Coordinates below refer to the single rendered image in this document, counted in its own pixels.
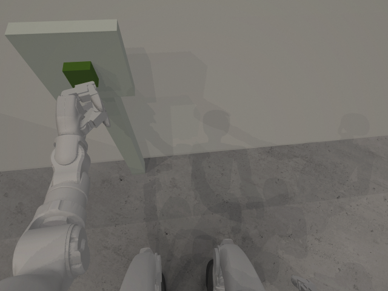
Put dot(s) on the right robot hand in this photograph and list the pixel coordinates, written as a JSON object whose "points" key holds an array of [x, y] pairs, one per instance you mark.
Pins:
{"points": [[302, 284]]}

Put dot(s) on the panel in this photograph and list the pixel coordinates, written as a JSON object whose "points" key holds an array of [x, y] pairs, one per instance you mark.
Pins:
{"points": [[45, 46]]}

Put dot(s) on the left robot forearm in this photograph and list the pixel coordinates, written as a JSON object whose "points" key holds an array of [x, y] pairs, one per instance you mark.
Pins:
{"points": [[68, 192]]}

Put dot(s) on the left robot hand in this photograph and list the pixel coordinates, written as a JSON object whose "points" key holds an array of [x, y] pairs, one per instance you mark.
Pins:
{"points": [[69, 111]]}

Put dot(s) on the button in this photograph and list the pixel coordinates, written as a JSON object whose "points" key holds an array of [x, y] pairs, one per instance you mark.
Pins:
{"points": [[80, 72]]}

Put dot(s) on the left robot upper arm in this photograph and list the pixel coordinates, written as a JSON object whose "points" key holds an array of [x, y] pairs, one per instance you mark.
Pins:
{"points": [[49, 259]]}

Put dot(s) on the left robot thigh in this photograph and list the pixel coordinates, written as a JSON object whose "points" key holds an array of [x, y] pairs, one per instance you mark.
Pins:
{"points": [[144, 273]]}

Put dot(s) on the robot right shin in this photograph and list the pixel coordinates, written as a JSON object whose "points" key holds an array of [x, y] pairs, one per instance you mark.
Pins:
{"points": [[218, 283]]}

